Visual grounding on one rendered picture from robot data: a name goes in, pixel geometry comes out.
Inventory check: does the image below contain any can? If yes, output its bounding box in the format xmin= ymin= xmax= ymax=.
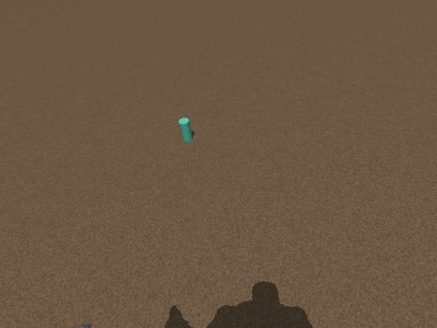
xmin=179 ymin=118 xmax=193 ymax=142

